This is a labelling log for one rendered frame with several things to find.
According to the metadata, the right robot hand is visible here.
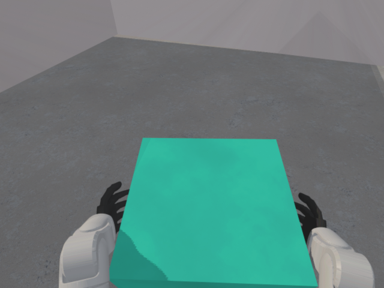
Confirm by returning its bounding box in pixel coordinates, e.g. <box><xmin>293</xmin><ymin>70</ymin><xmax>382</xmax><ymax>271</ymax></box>
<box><xmin>294</xmin><ymin>193</ymin><xmax>326</xmax><ymax>244</ymax></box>

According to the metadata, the right robot forearm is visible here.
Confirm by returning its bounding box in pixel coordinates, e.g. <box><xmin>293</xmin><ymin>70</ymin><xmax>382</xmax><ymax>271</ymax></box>
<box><xmin>307</xmin><ymin>227</ymin><xmax>375</xmax><ymax>288</ymax></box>

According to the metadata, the left robot forearm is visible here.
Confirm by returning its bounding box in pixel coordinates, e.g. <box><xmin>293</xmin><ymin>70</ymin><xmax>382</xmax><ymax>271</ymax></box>
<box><xmin>59</xmin><ymin>214</ymin><xmax>116</xmax><ymax>288</ymax></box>

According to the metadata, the left robot hand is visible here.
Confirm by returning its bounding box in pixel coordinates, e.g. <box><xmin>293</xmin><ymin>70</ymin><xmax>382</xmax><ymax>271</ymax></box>
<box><xmin>97</xmin><ymin>181</ymin><xmax>130</xmax><ymax>233</ymax></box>

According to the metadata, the carton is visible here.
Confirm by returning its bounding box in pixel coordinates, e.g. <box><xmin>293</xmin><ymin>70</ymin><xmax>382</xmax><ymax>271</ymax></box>
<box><xmin>109</xmin><ymin>138</ymin><xmax>318</xmax><ymax>288</ymax></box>

